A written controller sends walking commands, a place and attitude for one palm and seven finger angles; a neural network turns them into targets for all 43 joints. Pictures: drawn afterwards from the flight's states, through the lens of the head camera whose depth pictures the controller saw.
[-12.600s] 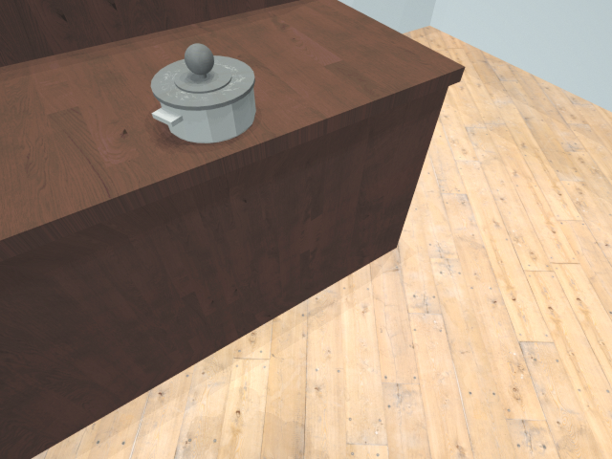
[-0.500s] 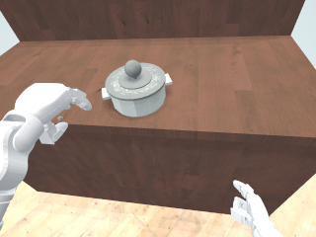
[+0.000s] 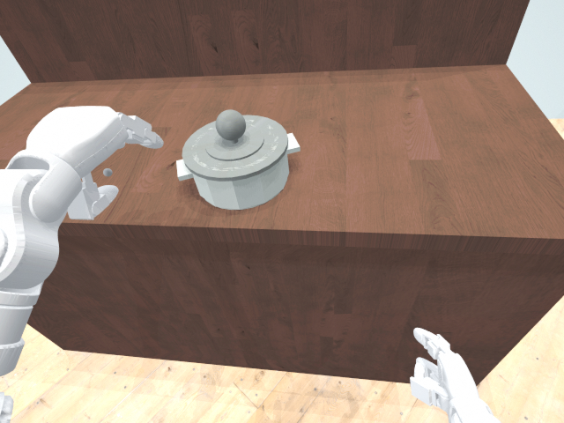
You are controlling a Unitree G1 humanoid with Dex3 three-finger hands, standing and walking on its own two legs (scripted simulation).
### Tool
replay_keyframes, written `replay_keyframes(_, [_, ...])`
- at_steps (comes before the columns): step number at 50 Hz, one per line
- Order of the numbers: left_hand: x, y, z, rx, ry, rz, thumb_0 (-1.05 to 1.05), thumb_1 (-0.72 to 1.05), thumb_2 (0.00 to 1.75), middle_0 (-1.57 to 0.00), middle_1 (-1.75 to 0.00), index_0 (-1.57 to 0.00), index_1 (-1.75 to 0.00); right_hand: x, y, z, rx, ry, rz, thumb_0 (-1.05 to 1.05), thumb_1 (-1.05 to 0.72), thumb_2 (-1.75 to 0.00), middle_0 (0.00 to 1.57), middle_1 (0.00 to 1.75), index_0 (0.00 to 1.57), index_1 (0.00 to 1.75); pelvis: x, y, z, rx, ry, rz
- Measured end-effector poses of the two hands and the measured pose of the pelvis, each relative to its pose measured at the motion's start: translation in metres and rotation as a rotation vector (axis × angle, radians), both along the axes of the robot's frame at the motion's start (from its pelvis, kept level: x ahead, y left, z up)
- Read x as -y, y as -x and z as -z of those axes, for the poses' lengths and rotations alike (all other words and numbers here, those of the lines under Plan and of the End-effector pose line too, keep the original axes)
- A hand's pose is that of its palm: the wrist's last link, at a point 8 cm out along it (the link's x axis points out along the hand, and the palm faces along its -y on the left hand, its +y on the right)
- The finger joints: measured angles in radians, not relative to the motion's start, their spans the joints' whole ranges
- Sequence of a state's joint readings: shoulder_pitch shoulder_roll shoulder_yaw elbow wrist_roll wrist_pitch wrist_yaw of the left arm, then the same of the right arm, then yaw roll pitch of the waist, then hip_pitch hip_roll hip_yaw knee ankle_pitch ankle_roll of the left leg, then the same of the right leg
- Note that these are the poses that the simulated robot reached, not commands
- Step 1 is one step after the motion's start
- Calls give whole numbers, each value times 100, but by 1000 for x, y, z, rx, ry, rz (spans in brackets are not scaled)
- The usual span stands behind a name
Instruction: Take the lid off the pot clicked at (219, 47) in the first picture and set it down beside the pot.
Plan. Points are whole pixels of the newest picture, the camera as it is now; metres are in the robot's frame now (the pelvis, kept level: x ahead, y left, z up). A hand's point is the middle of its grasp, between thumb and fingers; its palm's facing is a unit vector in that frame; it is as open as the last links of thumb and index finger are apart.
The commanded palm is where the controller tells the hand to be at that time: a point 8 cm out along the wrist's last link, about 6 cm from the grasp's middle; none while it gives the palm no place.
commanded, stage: move the open hand above the knob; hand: left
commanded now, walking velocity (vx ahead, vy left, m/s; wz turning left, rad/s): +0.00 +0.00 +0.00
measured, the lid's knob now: (230, 125) +0.55 +0.17 +0.16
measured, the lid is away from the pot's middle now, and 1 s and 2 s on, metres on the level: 0.00 0.00 0.00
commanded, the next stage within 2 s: none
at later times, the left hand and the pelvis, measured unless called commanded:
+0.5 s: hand (141, 149) +0.37 +0.22 +0.24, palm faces -0.04 -0.03 -1.00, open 10.1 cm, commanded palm +0.34 +0.22 +0.31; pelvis +0.02 -0.01 +0.00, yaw +0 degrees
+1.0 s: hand (180, 123) +0.43 +0.19 +0.24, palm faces -0.11 -0.03 -0.99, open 10.1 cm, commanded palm +0.41 +0.19 +0.31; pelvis +0.03 -0.01 +0.00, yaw +0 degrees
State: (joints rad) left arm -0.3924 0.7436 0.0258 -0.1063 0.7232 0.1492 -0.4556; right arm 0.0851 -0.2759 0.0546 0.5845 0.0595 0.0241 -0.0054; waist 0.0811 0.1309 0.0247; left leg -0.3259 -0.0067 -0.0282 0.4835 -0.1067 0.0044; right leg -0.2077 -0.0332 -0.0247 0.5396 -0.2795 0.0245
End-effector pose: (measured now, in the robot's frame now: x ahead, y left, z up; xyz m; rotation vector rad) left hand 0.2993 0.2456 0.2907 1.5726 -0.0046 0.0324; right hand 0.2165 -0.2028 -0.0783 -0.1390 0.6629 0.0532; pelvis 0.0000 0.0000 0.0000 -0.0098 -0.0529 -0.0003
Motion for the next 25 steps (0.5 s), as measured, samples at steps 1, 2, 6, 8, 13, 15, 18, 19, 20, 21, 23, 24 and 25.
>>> replay_keyframes(1, [1,-1,1,-4,3,2,0,-42,173,-89,-8,-89,-8,1,0,0,0,0,1,1,-90,-90,20,30,20,30,0,-1,0,0,0,0])
replay_keyframes(2, [3,-1,1,-9,2,4,0,-42,173,-89,-8,-89,-8,2,-1,0,1,1,1,1,-90,-90,20,30,20,30,1,-1,0,0,0,0])
replay_keyframes(6, [7,-3,1,-19,-7,12,0,-42,173,-89,-8,-89,-8,7,-4,1,-2,8,4,1,-90,-90,20,30,20,30,3,-4,0,0,-2,-1])
replay_keyframes(8, [6,-6,0,-23,-6,2,0,-42,174,-89,-8,-89,-8,9,-6,1,-5,11,4,1,-90,-90,20,30,20,30,4,-5,0,-1,-3,-3])
replay_keyframes(13, [8,-16,2,-41,18,-16,0,-42,174,-89,-8,-89,-8,11,-11,2,-9,14,1,1,-90,-90,20,30,20,30,6,-7,0,-1,-4,-9])
replay_keyframes(15, [12,-21,3,-49,19,-9,0,-42,174,-89,-8,-89,-8,11,-13,2,-12,17,-1,1,-90,-90,20,30,20,30,7,-8,0,-2,-5,-11])
replay_keyframes(18, [19,-29,2,-50,9,7,0,-42,174,-89,-8,-89,-8,11,-15,2,-11,14,0,1,-90,-90,20,30,20,30,7,-10,1,-4,-7,-11])
replay_keyframes(19, [21,-32,1,-49,7,9,0,-42,174,-89,-8,-89,-8,11,-16,2,-12,13,0,1,-90,-90,20,30,20,30,8,-11,0,-6,-7,-10])
replay_keyframes(20, [22,-35,0,-49,8,8,0,-42,174,-89,-8,-89,-8,10,-17,2,-14,12,1,1,-90,-90,20,30,20,30,8,-12,0,-7,-8,-9])
replay_keyframes(21, [22,-37,-1,-48,12,5,0,-42,174,-89,-8,-89,-8,10,-17,2,-16,8,2,1,-90,-90,20,30,20,30,8,-12,0,-9,-8,-8])
replay_keyframes(23, [21,-43,-2,-54,18,-11,0,-42,174,-89,-8,-89,-8,11,-17,3,-23,1,5,1,-90,-90,20,30,20,30,8,-14,0,-13,-9,-6])
replay_keyframes(24, [21,-46,-2,-59,23,-17,0,-42,174,-89,-8,-89,-8,11,-17,4,-27,-1,6,1,-90,-90,20,30,20,30,8,-15,0,-14,-10,-6])
replay_keyframes(25, [21,-49,-2,-64,27,-21,0,-42,174,-89,-8,-89,-8,11,-16,4,-32,-2,6,1,-90,-90,20,30,20,30,8,-16,0,-15,-11,-6])
